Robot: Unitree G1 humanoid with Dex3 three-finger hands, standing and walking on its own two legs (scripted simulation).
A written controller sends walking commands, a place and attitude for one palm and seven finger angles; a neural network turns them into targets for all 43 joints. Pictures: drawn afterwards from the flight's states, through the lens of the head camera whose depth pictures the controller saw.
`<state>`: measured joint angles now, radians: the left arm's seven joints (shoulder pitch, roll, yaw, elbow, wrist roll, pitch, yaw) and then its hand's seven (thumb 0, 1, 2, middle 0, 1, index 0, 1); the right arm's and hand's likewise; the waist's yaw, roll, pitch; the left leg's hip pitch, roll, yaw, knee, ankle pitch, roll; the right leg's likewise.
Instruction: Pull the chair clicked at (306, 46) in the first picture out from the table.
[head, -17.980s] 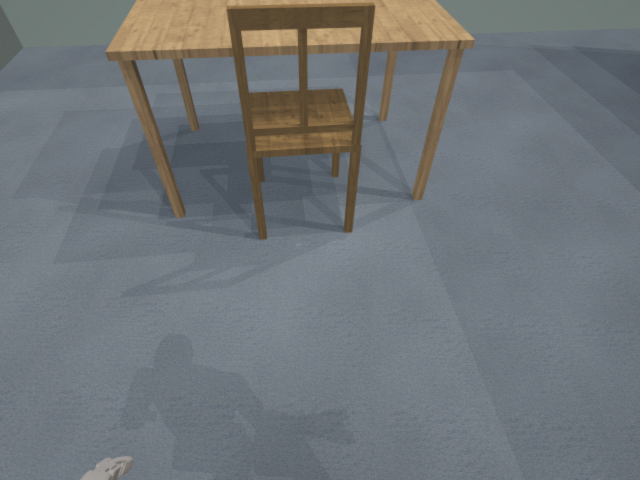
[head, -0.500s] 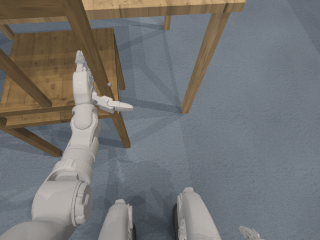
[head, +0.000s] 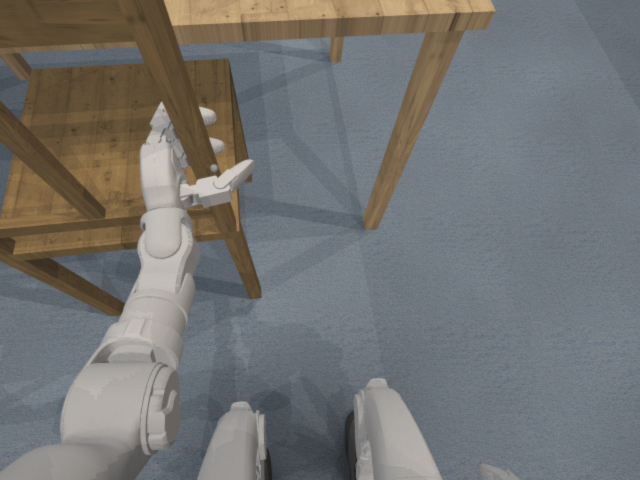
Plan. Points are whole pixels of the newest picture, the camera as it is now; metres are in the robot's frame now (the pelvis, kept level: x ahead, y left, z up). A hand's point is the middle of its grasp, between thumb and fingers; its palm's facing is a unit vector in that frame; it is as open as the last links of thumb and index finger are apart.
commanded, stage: hook a spindle and tug to test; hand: left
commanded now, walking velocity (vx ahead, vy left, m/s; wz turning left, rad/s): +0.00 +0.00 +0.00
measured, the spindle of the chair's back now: (34, 154) +0.50 +0.31 +0.04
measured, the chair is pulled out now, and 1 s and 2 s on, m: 0.00 0.03 0.16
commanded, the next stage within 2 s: step backward, pulling the chair out in 0.80 s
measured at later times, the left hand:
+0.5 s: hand (216, 180) +0.47 +0.10 +0.03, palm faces +0.07 -1.00 -0.01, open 6.1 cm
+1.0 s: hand (215, 201) +0.44 +0.10 +0.03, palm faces +0.03 -0.99 -0.10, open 6.2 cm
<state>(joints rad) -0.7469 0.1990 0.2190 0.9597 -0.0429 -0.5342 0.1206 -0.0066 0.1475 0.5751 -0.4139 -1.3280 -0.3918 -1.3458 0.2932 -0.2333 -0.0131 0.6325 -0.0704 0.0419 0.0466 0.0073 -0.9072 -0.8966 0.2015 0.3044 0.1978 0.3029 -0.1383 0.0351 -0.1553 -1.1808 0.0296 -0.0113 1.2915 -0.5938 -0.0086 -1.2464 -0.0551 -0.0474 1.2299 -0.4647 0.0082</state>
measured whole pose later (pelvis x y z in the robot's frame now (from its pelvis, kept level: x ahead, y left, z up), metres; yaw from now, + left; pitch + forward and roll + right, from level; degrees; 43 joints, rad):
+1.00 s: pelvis +0.01 +0.00 +0.03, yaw +0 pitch +20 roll +0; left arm -0.52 0.15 0.10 0.68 -0.03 -0.34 0.13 0.03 0.63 0.81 -0.36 -1.32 -0.34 -1.44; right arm 0.21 -0.20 -0.02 0.56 0.01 0.12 -0.02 0.01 -0.91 -0.90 0.20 0.30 0.20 0.30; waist -0.09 0.02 -0.04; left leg -0.94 0.02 0.00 1.15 -0.56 -0.01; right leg -1.02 -0.06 -0.04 1.11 -0.44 0.00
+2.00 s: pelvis -0.05 +0.00 +0.11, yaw +0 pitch +7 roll +1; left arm -0.51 0.12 -0.04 1.08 -0.04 -0.29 0.09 0.12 0.59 0.74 -0.31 -1.12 -0.50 -1.45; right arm 0.25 -0.27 0.01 0.71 0.07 0.01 -0.14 0.01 -0.91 -0.90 0.20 0.30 0.20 0.30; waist -0.08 0.00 0.07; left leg -0.50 0.01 0.03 0.59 -0.21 -0.01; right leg -0.56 -0.05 -0.03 0.55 -0.10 0.01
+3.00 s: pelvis -0.06 -0.01 +0.10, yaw +0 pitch +4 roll +2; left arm -0.52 0.13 -0.06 1.08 -0.03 -0.28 0.08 0.12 0.56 0.76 -0.32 -1.17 -0.50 -1.45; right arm 0.25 -0.23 0.03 0.74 0.05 -0.04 -0.15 0.01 -0.91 -0.90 0.20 0.30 0.20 0.30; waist -0.05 -0.01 0.08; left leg -0.48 0.01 0.02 0.64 -0.23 -0.02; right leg -0.57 -0.06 -0.03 0.63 -0.14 0.00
